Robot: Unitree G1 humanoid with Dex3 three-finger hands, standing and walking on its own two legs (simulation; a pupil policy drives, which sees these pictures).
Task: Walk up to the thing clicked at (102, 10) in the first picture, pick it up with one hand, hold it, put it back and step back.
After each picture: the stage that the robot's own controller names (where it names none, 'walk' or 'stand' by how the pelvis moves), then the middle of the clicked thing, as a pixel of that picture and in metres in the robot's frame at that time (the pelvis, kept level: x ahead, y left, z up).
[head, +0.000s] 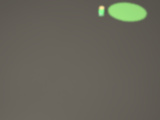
stand; (101, 11) +1.96 -0.21 -0.72
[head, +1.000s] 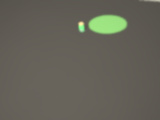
walk; (81, 27) +1.82 +0.21 -0.69
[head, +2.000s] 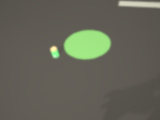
walk; (54, 52) +1.16 +0.45 -0.71
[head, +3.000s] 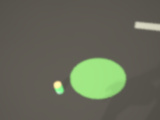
walk; (58, 87) +0.75 +0.35 -0.72
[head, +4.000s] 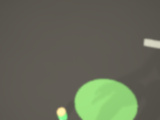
walk; (62, 114) +0.52 +0.25 -0.71
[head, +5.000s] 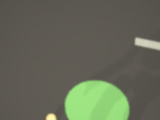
stand; out of the picture +0.42 +0.25 -0.71
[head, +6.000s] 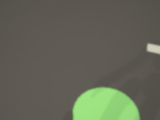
stand; out of the picture +0.39 +0.22 -0.72
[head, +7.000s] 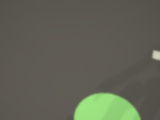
stand; out of the picture +0.36 +0.20 -0.72
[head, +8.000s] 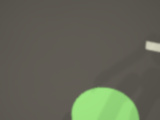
stand; out of the picture +0.36 +0.23 -0.72
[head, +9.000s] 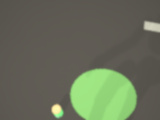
stand; (57, 111) +0.39 +0.24 -0.70
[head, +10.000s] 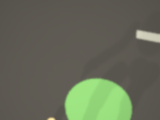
stand; out of the picture +0.33 +0.24 -0.71
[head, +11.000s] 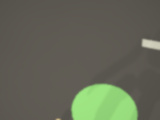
stand; out of the picture +0.39 +0.23 -0.72
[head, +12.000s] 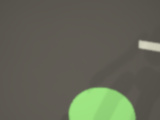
stand; out of the picture +0.35 +0.25 -0.72
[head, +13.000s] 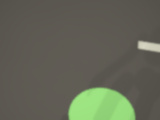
stand; out of the picture +0.35 +0.25 -0.72
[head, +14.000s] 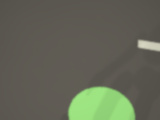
stand; out of the picture +0.35 +0.25 -0.72
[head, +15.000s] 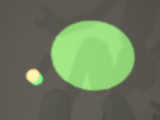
go down; (35, 77) +0.39 +0.28 -0.45
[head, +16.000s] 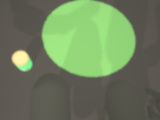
go down; (22, 61) +0.41 +0.31 -0.32
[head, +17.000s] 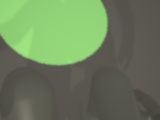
close in; out of the picture +0.37 +0.34 -0.24
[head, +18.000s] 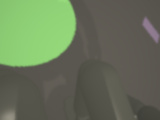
close; out of the picture +0.35 +0.35 -0.21
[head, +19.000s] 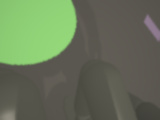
lift; out of the picture +0.35 +0.35 -0.21
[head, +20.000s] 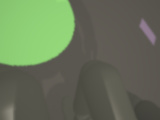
lift; out of the picture +0.34 +0.34 -0.21
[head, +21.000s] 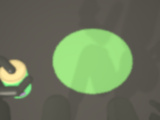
lift; (16, 80) +0.32 +0.24 +0.00
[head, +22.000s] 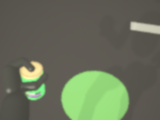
hold; (33, 81) +0.33 +0.20 +0.01
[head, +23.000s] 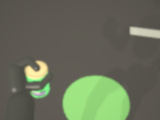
hold; (38, 79) +0.34 +0.18 +0.02
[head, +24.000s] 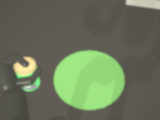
crouch; (28, 74) +0.37 +0.21 -0.05
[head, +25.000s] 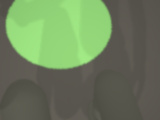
lower; out of the picture +0.45 +0.34 -0.10
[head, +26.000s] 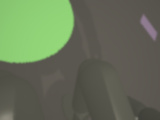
lower; out of the picture +0.37 +0.37 -0.22
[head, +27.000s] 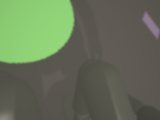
lower; out of the picture +0.36 +0.38 -0.22
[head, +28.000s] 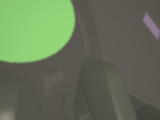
lower; out of the picture +0.36 +0.37 -0.21
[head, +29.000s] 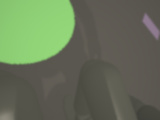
lower; out of the picture +0.36 +0.38 -0.21
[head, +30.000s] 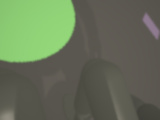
withdraw; out of the picture +0.35 +0.36 -0.21
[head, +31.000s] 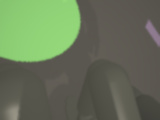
withdraw; out of the picture +0.34 +0.36 -0.21
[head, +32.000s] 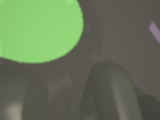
withdraw; out of the picture +0.34 +0.36 -0.21
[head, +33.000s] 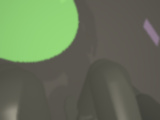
withdraw; out of the picture +0.34 +0.36 -0.21
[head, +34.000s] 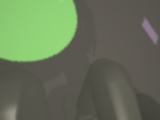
withdraw; out of the picture +0.34 +0.36 -0.21
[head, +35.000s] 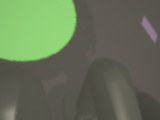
withdraw; out of the picture +0.34 +0.37 -0.21
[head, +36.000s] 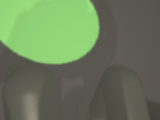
stand; out of the picture +0.35 +0.36 -0.22
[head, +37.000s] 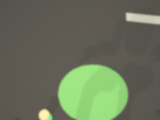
stand; (45, 116) +0.36 +0.27 -0.61
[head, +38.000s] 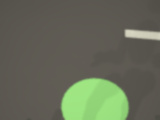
stand; out of the picture +0.37 +0.28 -0.66
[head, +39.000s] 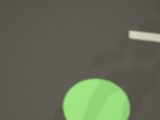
stand; out of the picture +0.35 +0.27 -0.68
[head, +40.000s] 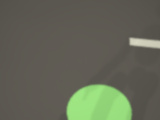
walk; out of the picture +0.37 +0.26 -0.72
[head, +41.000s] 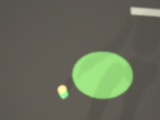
walk; (63, 92) +0.56 +0.22 -0.70
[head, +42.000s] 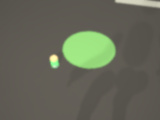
walk; (54, 61) +0.85 +0.26 -0.71
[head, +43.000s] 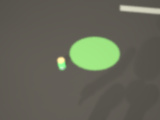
stand; (61, 63) +0.95 +0.26 -0.71
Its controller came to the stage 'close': yes
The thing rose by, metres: 0.71
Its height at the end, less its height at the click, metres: +0.00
